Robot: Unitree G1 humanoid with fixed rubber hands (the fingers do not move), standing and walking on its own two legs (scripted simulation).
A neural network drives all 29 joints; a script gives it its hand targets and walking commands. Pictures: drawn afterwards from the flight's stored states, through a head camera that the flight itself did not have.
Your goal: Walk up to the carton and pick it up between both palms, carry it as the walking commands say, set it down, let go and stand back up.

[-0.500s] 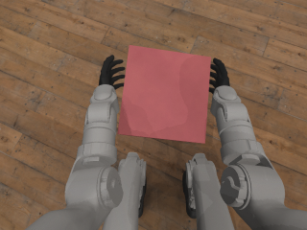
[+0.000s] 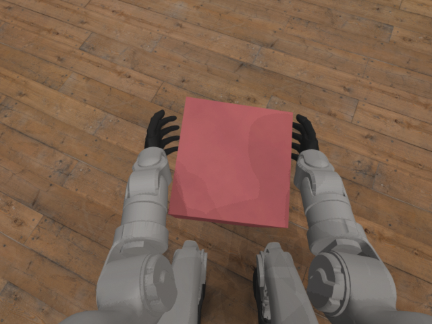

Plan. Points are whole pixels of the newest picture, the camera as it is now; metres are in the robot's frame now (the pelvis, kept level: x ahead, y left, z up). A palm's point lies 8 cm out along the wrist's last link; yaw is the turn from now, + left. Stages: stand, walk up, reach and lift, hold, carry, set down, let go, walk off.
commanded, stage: reach and lift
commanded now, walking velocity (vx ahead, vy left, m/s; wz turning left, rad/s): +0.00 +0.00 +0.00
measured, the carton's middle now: (225, 173) +0.41 +0.03 -0.13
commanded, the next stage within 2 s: none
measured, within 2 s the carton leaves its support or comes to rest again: neither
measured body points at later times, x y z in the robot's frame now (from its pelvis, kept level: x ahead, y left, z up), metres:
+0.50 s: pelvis +0.01 -0.01 +0.07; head +0.14 +0.00 +0.50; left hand +0.41 +0.16 +0.03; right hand +0.42 -0.13 +0.02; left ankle +0.07 +0.14 -0.56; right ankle +0.08 -0.11 -0.56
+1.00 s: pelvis +0.03 +0.00 +0.12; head +0.10 +0.00 +0.57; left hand +0.39 +0.16 +0.11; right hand +0.40 -0.13 +0.09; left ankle +0.07 +0.14 -0.56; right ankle +0.08 -0.11 -0.56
